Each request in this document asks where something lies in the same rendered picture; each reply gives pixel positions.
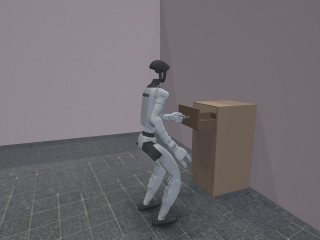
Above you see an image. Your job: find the cabinet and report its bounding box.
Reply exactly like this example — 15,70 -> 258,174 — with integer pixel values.
191,100 -> 257,197

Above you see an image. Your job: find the robot left hand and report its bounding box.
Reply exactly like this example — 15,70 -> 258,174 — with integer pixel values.
170,112 -> 183,123

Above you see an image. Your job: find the left robot forearm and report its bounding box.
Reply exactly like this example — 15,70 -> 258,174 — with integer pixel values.
162,114 -> 171,122

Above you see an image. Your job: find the right robot forearm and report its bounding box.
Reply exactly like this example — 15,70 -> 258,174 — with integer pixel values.
153,117 -> 178,152

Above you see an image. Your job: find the drawer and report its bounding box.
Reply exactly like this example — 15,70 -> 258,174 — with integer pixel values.
178,104 -> 217,131

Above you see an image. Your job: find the robot right hand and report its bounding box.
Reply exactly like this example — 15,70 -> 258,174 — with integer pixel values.
173,147 -> 192,169

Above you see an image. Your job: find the handle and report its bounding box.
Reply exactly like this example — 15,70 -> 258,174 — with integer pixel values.
180,114 -> 190,119

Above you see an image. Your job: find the robot right upper arm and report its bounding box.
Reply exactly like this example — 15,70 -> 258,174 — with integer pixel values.
149,88 -> 169,127

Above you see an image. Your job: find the robot left thigh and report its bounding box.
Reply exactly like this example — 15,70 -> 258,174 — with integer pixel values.
136,142 -> 166,178

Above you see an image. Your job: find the right robot shin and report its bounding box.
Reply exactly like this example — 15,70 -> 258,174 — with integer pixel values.
158,179 -> 183,221

